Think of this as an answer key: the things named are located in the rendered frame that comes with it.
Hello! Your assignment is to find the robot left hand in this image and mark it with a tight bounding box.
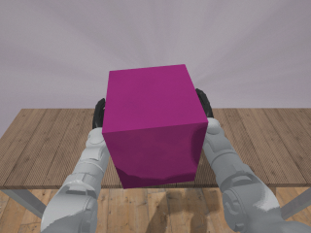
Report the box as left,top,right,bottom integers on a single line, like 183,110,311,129
92,98,106,129

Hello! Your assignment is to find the robot left upper arm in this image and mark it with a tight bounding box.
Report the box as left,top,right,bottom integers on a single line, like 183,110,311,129
41,193,98,233

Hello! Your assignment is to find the table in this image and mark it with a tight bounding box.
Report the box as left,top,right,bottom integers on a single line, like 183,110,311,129
0,108,311,220

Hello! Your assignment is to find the left robot forearm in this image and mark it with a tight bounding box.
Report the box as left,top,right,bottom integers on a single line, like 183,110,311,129
40,127,111,232

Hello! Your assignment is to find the robot right hand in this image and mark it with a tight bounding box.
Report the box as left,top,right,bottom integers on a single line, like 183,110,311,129
195,88,214,118

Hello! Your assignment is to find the robot right upper arm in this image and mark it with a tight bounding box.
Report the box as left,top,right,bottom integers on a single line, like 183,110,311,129
222,183,311,233

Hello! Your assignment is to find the carton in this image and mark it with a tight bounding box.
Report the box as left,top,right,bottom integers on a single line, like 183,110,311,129
101,64,209,189

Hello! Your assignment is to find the right robot forearm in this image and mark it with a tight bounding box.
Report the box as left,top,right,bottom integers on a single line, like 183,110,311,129
202,117,282,216

